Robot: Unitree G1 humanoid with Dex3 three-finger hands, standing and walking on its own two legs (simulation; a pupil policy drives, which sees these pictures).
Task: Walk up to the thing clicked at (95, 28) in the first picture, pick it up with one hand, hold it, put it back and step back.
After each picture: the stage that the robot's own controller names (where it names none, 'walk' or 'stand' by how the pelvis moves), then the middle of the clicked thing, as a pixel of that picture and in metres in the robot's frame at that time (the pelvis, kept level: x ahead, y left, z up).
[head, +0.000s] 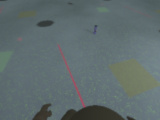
stand; (95, 29) +2.16 -0.07 -0.65
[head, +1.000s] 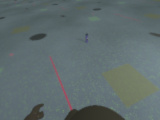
walk; (86, 38) +2.02 +0.27 -0.63
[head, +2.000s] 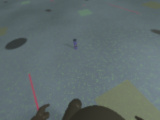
walk; (75, 44) +1.39 +0.46 -0.65
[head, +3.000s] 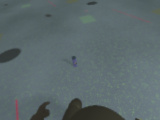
walk; (74, 61) +0.93 +0.36 -0.65
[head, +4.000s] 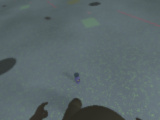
walk; (77, 78) +0.59 +0.24 -0.64
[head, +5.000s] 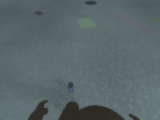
walk; (71, 88) +0.41 +0.22 -0.63
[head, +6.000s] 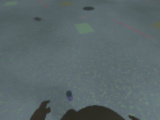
stand; (69, 96) +0.34 +0.22 -0.65
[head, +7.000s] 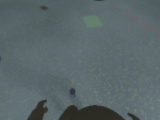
stand; (72, 93) +0.31 +0.16 -0.65
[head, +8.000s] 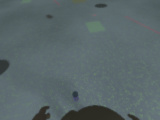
stand; (75, 96) +0.32 +0.17 -0.66
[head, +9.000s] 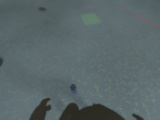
stand; (73, 89) +0.35 +0.19 -0.64
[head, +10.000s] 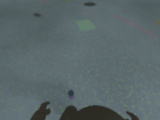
stand; (71, 95) +0.32 +0.19 -0.65
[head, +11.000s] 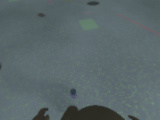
stand; (73, 93) +0.34 +0.18 -0.65
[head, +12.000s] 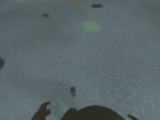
stand; (73, 92) +0.37 +0.19 -0.64
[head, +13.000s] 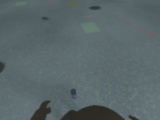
stand; (73, 94) +0.37 +0.18 -0.65
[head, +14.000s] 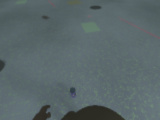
stand; (73, 93) +0.38 +0.19 -0.66
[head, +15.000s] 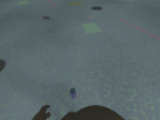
stand; (73, 93) +0.38 +0.19 -0.66
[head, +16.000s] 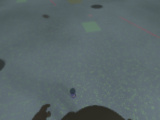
stand; (73, 93) +0.36 +0.19 -0.66
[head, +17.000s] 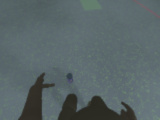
go down; (70, 78) +0.41 +0.18 -0.57
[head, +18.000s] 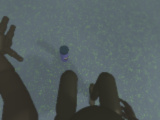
go down; (64, 55) +0.48 +0.20 -0.27
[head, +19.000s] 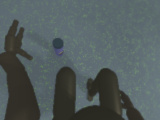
close in; (58, 48) +0.48 +0.21 -0.23
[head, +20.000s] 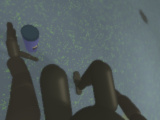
close; (31, 41) +0.47 +0.25 -0.17
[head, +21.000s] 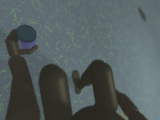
lift; (28, 41) +0.45 +0.26 -0.17
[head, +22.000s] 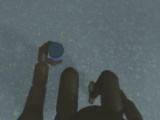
lift; (55, 55) +0.37 +0.24 -0.06
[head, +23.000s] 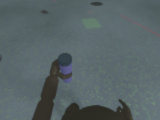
hold; (66, 70) +0.31 +0.16 +0.07
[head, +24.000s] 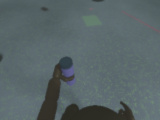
hold; (68, 73) +0.30 +0.15 +0.03
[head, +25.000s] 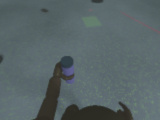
hold; (68, 72) +0.31 +0.15 +0.03
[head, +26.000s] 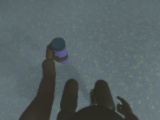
crouch; (61, 53) +0.43 +0.18 -0.04
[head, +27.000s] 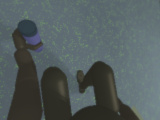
lower; (34, 39) +0.47 +0.24 -0.17
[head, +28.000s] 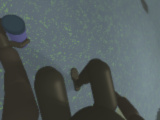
lower; (18, 35) +0.48 +0.27 -0.18
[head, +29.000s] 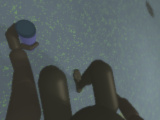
lower; (28, 39) +0.46 +0.25 -0.18
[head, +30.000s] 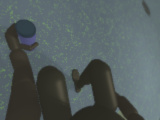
lower; (28, 39) +0.47 +0.24 -0.18
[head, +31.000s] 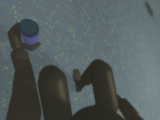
rest; (30, 39) +0.47 +0.24 -0.17
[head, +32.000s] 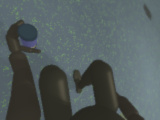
open; (29, 41) +0.45 +0.25 -0.18
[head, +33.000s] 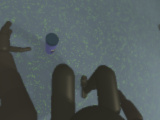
stand; (50, 45) +0.45 +0.23 -0.20
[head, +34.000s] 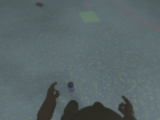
stand; (71, 87) +0.38 +0.17 -0.57
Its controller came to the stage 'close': yes
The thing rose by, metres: 0.68
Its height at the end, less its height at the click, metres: +0.00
